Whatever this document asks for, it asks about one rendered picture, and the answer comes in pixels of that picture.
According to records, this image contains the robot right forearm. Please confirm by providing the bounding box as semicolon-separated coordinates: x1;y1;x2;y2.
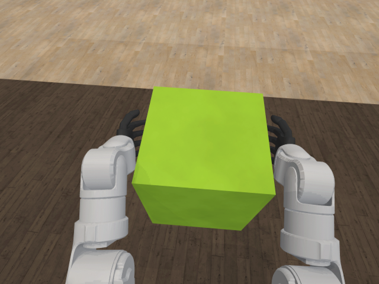
274;144;345;284

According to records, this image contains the right robot upper arm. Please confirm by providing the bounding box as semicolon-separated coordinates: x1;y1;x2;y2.
272;265;341;284

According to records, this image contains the left robot upper arm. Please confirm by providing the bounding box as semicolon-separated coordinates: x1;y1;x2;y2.
67;250;135;284

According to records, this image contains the carton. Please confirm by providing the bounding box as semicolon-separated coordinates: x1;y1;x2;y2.
132;86;276;231

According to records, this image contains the robot left forearm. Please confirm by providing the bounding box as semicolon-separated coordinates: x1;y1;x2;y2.
65;135;136;284

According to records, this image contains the right robot hand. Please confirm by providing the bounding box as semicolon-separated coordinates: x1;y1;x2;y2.
267;115;295;164

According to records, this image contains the left robot hand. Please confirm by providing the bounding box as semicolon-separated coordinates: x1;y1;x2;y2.
117;109;146;157

